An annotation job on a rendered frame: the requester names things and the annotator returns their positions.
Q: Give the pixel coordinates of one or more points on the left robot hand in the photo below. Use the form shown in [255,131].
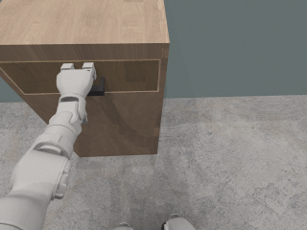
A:
[76,81]

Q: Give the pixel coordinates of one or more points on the handle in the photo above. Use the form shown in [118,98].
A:
[98,90]

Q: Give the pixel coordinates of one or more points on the left robot forearm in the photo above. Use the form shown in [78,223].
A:
[61,134]

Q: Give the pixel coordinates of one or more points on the right robot thigh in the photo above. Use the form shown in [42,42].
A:
[178,224]

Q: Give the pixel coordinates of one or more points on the left robot upper arm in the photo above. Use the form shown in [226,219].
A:
[41,178]

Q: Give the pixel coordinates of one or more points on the cabinet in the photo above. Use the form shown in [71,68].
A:
[120,123]

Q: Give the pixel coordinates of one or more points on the robot left shin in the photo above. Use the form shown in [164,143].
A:
[123,224]

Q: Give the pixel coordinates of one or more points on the drawer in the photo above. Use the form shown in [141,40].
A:
[121,75]

